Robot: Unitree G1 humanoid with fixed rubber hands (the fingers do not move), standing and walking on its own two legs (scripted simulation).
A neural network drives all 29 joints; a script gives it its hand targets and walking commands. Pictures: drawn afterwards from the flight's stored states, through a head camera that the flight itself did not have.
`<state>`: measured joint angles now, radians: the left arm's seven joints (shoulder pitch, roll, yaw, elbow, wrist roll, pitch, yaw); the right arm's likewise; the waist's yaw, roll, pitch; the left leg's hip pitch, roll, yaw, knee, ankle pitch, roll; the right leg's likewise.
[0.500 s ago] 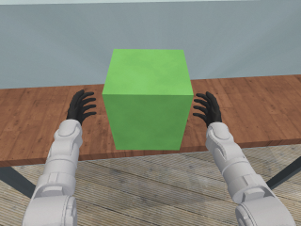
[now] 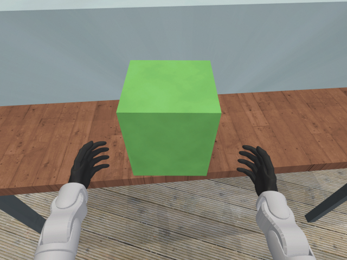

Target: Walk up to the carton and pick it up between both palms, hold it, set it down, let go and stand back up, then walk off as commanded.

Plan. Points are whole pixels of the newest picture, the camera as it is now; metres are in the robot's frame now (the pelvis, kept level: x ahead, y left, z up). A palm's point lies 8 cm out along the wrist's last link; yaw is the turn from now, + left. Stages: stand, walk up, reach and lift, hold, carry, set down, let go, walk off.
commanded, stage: set down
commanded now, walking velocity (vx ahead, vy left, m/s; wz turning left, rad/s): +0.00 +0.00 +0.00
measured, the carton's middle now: (170, 120) +0.44 +0.07 +0.06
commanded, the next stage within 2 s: let go in 1.82 s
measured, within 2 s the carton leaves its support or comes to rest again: neither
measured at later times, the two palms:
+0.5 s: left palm (67, 204) +0.19 +0.26 +0.05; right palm (278, 216) +0.20 -0.16 +0.05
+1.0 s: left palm (81, 214) +0.19 +0.25 +0.01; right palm (279, 225) +0.19 -0.17 +0.02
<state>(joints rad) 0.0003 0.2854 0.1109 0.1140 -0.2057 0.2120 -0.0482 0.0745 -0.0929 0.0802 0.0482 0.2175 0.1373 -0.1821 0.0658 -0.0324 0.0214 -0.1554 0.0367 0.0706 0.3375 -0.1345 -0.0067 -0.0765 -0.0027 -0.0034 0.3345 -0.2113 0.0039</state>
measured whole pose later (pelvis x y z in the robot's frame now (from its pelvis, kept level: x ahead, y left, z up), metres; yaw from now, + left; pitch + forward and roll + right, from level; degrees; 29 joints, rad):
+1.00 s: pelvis +0.02 +0.01 +0.00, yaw -2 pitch -6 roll +0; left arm 0.38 0.26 0.05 -0.02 -0.13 0.14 -0.02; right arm 0.44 -0.11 0.06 -0.05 0.16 0.03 -0.08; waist 0.06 -0.03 0.08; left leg -0.04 0.02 0.09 0.31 -0.17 0.00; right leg 0.04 -0.01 0.04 0.28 -0.23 0.01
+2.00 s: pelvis +0.02 +0.00 +0.00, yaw -2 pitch -4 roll +1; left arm 0.24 0.20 0.02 0.41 -0.01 0.11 0.01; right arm 0.24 -0.16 0.01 0.53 0.02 -0.13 0.00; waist 0.02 -0.02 0.07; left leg -0.08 0.03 0.09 0.33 -0.17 -0.01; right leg -0.03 -0.01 0.04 0.35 -0.25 0.01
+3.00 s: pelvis +0.02 +0.00 +0.00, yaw -1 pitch -3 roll +0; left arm 0.17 0.37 -0.01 0.94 0.01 -0.01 0.00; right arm 0.16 -0.39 0.00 1.01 -0.03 -0.03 0.01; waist -0.01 -0.01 0.02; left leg -0.15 0.03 0.06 0.40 -0.20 -0.01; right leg -0.08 0.00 0.02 0.38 -0.26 0.01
